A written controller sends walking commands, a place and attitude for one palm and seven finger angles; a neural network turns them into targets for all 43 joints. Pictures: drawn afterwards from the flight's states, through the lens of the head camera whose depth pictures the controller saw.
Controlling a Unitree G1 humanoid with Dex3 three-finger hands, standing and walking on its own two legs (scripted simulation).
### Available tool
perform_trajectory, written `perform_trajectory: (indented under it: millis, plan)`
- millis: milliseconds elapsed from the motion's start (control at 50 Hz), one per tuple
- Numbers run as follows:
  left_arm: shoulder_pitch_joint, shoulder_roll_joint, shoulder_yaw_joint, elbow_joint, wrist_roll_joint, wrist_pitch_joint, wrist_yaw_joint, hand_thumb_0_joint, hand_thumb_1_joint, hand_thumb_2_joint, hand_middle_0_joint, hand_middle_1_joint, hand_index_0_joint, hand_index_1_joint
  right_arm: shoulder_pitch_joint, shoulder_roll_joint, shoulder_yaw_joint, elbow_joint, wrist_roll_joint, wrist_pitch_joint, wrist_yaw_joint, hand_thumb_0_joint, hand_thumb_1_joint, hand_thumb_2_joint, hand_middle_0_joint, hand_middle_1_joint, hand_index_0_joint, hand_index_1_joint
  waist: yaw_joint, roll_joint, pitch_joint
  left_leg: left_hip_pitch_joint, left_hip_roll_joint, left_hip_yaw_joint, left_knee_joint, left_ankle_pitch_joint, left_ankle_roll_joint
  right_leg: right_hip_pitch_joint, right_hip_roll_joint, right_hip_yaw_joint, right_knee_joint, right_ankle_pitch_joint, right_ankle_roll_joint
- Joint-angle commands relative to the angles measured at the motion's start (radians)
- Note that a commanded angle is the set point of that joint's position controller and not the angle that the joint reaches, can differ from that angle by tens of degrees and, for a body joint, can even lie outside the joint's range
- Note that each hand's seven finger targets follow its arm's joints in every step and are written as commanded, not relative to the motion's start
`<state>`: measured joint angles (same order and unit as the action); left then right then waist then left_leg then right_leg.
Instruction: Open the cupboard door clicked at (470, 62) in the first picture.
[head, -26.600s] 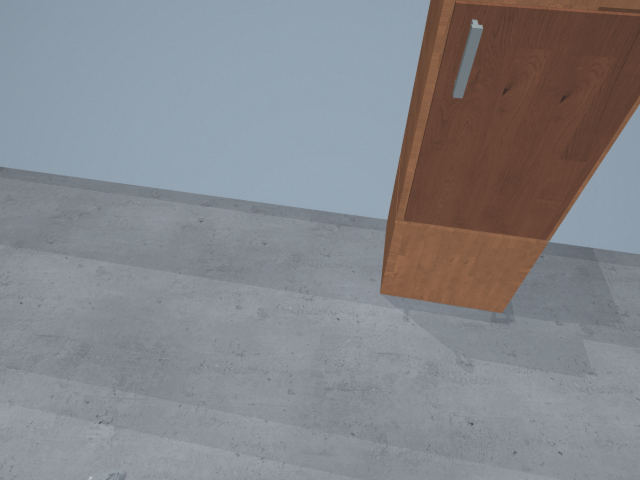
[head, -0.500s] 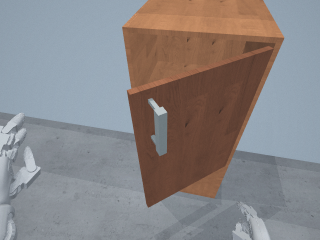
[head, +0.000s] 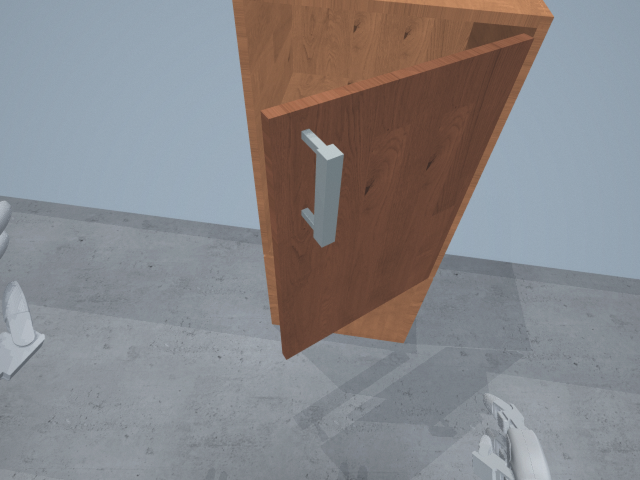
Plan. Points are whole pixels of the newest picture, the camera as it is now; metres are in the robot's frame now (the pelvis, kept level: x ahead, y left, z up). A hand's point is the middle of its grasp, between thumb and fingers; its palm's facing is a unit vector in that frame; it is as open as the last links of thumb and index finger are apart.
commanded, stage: step back with the hand held close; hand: left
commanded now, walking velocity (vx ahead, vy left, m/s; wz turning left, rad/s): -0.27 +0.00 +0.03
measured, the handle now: (317, 190) +0.41 +0.04 +0.16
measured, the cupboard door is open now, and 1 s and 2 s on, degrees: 40 40 40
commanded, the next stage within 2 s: stop stepping back and stand still in 0.56 s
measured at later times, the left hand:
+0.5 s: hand out of the picture +0.11 +0.28 +0.18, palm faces +0.52 -0.74 -0.43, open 7.4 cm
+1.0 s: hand out of the picture +0.01 +0.25 +0.17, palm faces +0.37 -0.78 -0.50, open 7.4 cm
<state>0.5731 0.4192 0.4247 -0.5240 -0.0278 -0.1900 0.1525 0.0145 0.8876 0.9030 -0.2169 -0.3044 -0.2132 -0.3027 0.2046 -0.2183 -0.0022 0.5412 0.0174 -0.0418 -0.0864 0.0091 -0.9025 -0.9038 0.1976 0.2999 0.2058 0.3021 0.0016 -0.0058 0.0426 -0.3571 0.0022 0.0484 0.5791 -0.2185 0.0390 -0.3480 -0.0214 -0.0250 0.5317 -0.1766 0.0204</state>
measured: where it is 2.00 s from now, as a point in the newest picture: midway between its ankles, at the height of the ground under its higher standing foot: outside the picture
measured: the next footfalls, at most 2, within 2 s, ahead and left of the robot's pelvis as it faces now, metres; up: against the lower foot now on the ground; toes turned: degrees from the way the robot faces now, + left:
right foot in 0.58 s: -0.17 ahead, -0.09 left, +0.00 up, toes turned -1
left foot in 0.76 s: -0.09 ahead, +0.10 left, +0.00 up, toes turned +1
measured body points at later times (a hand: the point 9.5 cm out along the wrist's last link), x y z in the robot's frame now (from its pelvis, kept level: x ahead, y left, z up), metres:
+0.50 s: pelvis -0.08 +0.00 -0.01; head -0.07 +0.02 +0.44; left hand +0.08 +0.32 +0.20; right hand +0.09 -0.22 -0.08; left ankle +0.06 +0.10 -0.73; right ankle -0.11 -0.13 -0.70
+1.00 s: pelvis -0.18 -0.01 +0.01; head -0.18 +0.00 +0.46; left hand -0.01 +0.29 +0.19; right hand -0.03 -0.26 -0.06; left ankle -0.10 +0.09 -0.73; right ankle -0.18 -0.13 -0.73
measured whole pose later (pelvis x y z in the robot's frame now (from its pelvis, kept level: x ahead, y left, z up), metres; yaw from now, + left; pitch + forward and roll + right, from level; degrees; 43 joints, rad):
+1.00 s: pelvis -0.18 -0.01 +0.01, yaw +1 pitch -1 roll -1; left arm 0.61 0.44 0.42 -0.51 -0.03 -0.20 0.15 0.02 0.89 0.90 -0.22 -0.30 -0.21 -0.30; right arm 0.24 -0.21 0.01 0.60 -0.01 -0.13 -0.07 0.01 -0.90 -0.90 0.20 0.30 0.21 0.30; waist -0.04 -0.02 0.01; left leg -0.35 -0.01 -0.01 0.50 -0.19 0.02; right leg -0.23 0.03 -0.01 0.50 -0.30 -0.01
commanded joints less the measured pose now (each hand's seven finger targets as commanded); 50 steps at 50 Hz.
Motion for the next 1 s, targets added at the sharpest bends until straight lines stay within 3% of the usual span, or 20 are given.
perform_trajectory:
  millis: [0, 220, 280, 320, 340, 400, 480, 520, 560, 580, 620, 660, 700, 740, 780, 820, 860, 920, 960, 980]
  plan:
    - [-0.071, 0.153, 0.131, -0.195, 0.013, -0.080, 0.032, 0.000, 0.900, 0.900, -0.200, -0.300, -0.200, -0.300, -0.069, -0.143, -0.052, -0.150, -0.007, -0.084, -0.019, 0.000, -0.900, -0.900, 0.200, 0.300, 0.200, 0.300, 0.000, 0.124, -0.073, -0.309, 0.142, -0.191, -0.250, -0.412, 0.047, 0.241, -0.018, 0.093, 0.050, -0.119, -0.015]
    - [-0.117, 0.157, 0.126, -0.217, 0.011, -0.118, 0.050, 0.000, 0.900, 0.900, -0.200, -0.300, -0.200, -0.300, -0.043, -0.126, -0.045, -0.092, -0.024, -0.126, -0.008, 0.000, -0.900, -0.900, 0.200, 0.300, 0.200, 0.300, -0.015, -0.024, -0.090, -0.044, 0.045, -0.149, 0.015, -0.296, -0.007, -0.128, -0.117, 0.223, -0.127, -0.296, -0.081]
    - [-0.123, 0.182, 0.155, -0.230, 0.013, -0.129, 0.056, 0.000, 0.900, 0.900, -0.200, -0.300, -0.200, -0.300, -0.064, -0.143, -0.048, -0.096, -0.020, -0.129, -0.015, 0.000, -0.900, -0.900, 0.200, 0.300, 0.200, 0.300, -0.011, 0.106, -0.079, -0.160, 0.112, -0.230, -0.144, -0.389, 0.020, -0.044, -0.046, 0.151, -0.002, -0.280, -0.044]
    - [-0.126, 0.157, 0.167, -0.239, 0.018, -0.135, 0.050, 0.000, 0.900, 0.900, -0.200, -0.300, -0.200, -0.300, -0.070, -0.147, -0.051, -0.106, -0.022, -0.143, -0.014, 0.000, -0.900, -0.900, 0.200, 0.300, 0.200, 0.300, 0.002, 0.266, -0.120, -0.397, 0.272, -0.394, -0.395, -0.513, 0.088, 0.228, 0.079, 0.041, 0.348, -0.164, 0.003]
    - [-0.129, 0.176, 0.181, -0.245, 0.016, -0.138, 0.045, 0.000, 0.900, 0.900, -0.200, -0.300, -0.200, -0.300, -0.063, -0.132, -0.060, -0.102, -0.028, -0.151, -0.012, 0.000, -0.900, -0.900, 0.200, 0.300, 0.200, 0.300, 0.003, 0.253, -0.151, -0.360, 0.316, -0.416, -0.416, -0.423, 0.112, 0.222, 0.085, 0.053, 0.456, -0.214, 0.003]
    - [-0.067, 0.142, 0.146, -0.183, -0.004, -0.128, 0.036, 0.000, 0.900, 0.900, -0.200, -0.300, -0.200, -0.300, -0.064, -0.115, -0.065, -0.082, -0.029, -0.163, 0.007, 0.000, -0.900, -0.900, 0.200, 0.300, 0.200, 0.300, 0.000, 0.173, -0.119, -0.221, 0.303, -0.367, -0.371, -0.280, 0.122, 0.094, 0.084, 0.072, 0.456, -0.317, -0.013]
    - [-0.088, 0.140, 0.094, -0.233, -0.021, -0.116, 0.030, 0.000, 0.900, 0.900, -0.200, -0.300, -0.200, -0.300, -0.083, -0.107, -0.050, -0.050, -0.035, -0.170, 0.026, 0.000, -0.900, -0.900, 0.200, 0.300, 0.200, 0.300, 0.005, 0.246, -0.136, -0.041, 0.247, -0.275, -0.392, -0.173, 0.051, 0.126, 0.083, 0.017, 0.111, -0.346, -0.037]
    - [-0.120, 0.139, 0.076, -0.232, -0.028, -0.120, 0.014, 0.000, 0.900, 0.900, -0.200, -0.300, -0.200, -0.300, -0.092, -0.107, -0.044, -0.044, -0.033, -0.163, 0.034, 0.000, -0.900, -0.900, 0.200, 0.300, 0.200, 0.300, 0.011, 0.196, -0.132, 0.020, 0.178, -0.194, -0.300, -0.105, -0.007, 0.133, 0.053, 0.036, -0.165, -0.232, -0.061]
    - [-0.140, 0.214, 0.116, -0.223, -0.029, -0.134, 0.010, 0.000, 0.900, 0.900, -0.200, -0.300, -0.200, -0.300, -0.094, -0.082, -0.041, -0.041, -0.027, -0.137, 0.035, 0.000, -0.900, -0.900, 0.200, 0.300, 0.200, 0.300, 0.004, -0.096, -0.153, 0.172, 0.038, -0.043, 0.059, -0.050, -0.079, -0.080, -0.190, 0.305, -0.317, -0.079, -0.148]
    - [-0.185, 0.249, 0.126, -0.266, -0.027, -0.137, 0.013, 0.000, 0.900, 0.900, -0.200, -0.300, -0.200, -0.300, -0.105, -0.091, -0.051, -0.031, -0.019, -0.141, 0.028, 0.000, -0.900, -0.900, 0.200, 0.300, 0.200, 0.300, 0.019, -0.149, -0.185, 0.167, -0.025, -0.038, 0.284, -0.134, -0.094, -0.155, -0.287, 0.350, -0.319, 0.013, -0.198]
    - [-0.100, 0.227, 0.141, -0.196, -0.013, -0.101, 0.011, 0.000, 0.900, 0.900, -0.200, -0.300, -0.200, -0.300, -0.124, -0.060, -0.033, -0.063, -0.019, -0.123, 0.020, 0.000, -0.900, -0.900, 0.200, 0.300, 0.200, 0.300, 0.015, -0.165, -0.156, -0.106, -0.008, -0.093, 0.384, -0.213, -0.072, 0.080, -0.273, 0.261, -0.145, 0.604, -0.182]
    - [-0.091, 0.210, 0.144, -0.194, -0.004, -0.085, 0.009, 0.000, 0.900, 0.900, -0.200, -0.300, -0.200, -0.300, -0.127, -0.056, -0.008, -0.075, -0.019, -0.097, 0.004, 0.000, -0.900, -0.900, 0.200, 0.300, 0.200, 0.300, 0.003, -0.098, -0.147, -0.094, 0.004, -0.043, 0.214, -0.165, -0.067, 0.179, -0.226, 0.183, -0.067, 0.777, -0.141]
    - [-0.055, 0.185, 0.137, -0.154, -0.011, -0.069, 0.011, 0.000, 0.900, 0.900, -0.200, -0.300, -0.200, -0.300, -0.100, -0.076, -0.011, -0.070, -0.018, -0.093, -0.008, 0.000, -0.900, -0.900, 0.200, 0.300, 0.200, 0.300, -0.015, -0.004, -0.159, 0.046, -0.004, -0.029, -0.049, 0.051, -0.053, 0.177, -0.157, 0.140, -0.023, 0.643, -0.088]
    - [-0.025, 0.187, 0.136, -0.197, -0.018, -0.070, 0.018, 0.000, 0.900, 0.900, -0.200, -0.300, -0.200, -0.300, -0.075, -0.122, -0.034, -0.090, -0.007, -0.109, -0.008, 0.000, -0.900, -0.900, 0.200, 0.300, 0.200, 0.300, 0.007, 0.093, -0.231, 0.218, 0.121, -0.129, -0.174, 0.524, -0.004, 0.162, -0.023, 0.086, 0.011, 0.311, -0.010]
    - [0.069, 0.189, 0.146, -0.144, -0.024, -0.069, 0.018, 0.000, 0.900, 0.900, -0.200, -0.300, -0.200, -0.300, -0.069, -0.129, -0.046, -0.101, 0.002, -0.130, -0.001, 0.000, -0.900, -0.900, 0.200, 0.300, 0.200, 0.300, 0.019, 0.128, -0.267, 0.320, 0.182, -0.196, -0.156, 0.658, 0.024, 0.097, 0.035, 0.061, 0.005, -0.005, -0.006]
    - [0.031, 0.195, 0.137, -0.224, -0.028, -0.074, 0.008, 0.000, 0.900, 0.900, -0.200, -0.300, -0.200, -0.300, -0.074, -0.116, -0.028, -0.098, -0.023, -0.136, 0.003, 0.000, -0.900, -0.900, 0.200, 0.300, 0.200, 0.300, 0.007, 0.243, -0.226, 0.185, 0.201, -0.269, -0.276, 0.447, 0.032, 0.139, 0.050, 0.031, 0.078, -0.223, 0.003]
    - [0.018, 0.185, 0.133, -0.233, -0.019, -0.074, 0.016, 0.000, 0.900, 0.900, -0.200, -0.300, -0.200, -0.300, -0.072, -0.123, -0.029, -0.089, -0.021, -0.151, 0.005, 0.000, -0.900, -0.900, 0.200, 0.300, 0.200, 0.300, 0.004, 0.206, -0.164, 0.037, 0.197, -0.262, -0.330, 0.034, 0.054, 0.202, 0.045, 0.033, 0.062, -0.226, -0.003]
    - [0.025, 0.175, 0.130, -0.189, -0.008, -0.069, 0.022, 0.000, 0.900, 0.900, -0.200, -0.300, -0.200, -0.300, -0.090, -0.124, -0.032, -0.087, -0.021, -0.148, 0.004, 0.000, -0.900, -0.900, 0.200, 0.300, 0.200, 0.300, -0.007, 0.139, -0.099, -0.113, 0.099, -0.172, -0.329, -0.360, -0.005, 0.266, 0.038, 0.012, -0.099, -0.224, -0.028]
    - [-0.002, 0.186, 0.128, -0.181, 0.000, -0.069, 0.023, 0.000, 0.900, 0.900, -0.200, -0.300, -0.200, -0.300, -0.086, -0.124, -0.044, -0.081, -0.031, -0.136, 0.001, 0.000, -0.900, -0.900, 0.200, 0.300, 0.200, 0.300, -0.013, 0.043, -0.070, -0.050, 0.015, -0.092, -0.132, -0.345, -0.031, 0.090, -0.032, 0.143, -0.232, -0.476, -0.090]
    - [-0.029, 0.228, 0.155, -0.198, 0.001, -0.072, 0.029, 0.000, 0.900, 0.900, -0.200, -0.300, -0.200, -0.300, -0.074, -0.125, -0.055, -0.069, -0.036, -0.128, -0.002, 0.000, -0.900, -0.900, 0.200, 0.300, 0.200, 0.300, -0.015, -0.077, -0.075, 0.009, -0.019, -0.060, 0.097, -0.245, -0.044, -0.038, -0.149, 0.323, -0.326, -0.624, -0.154]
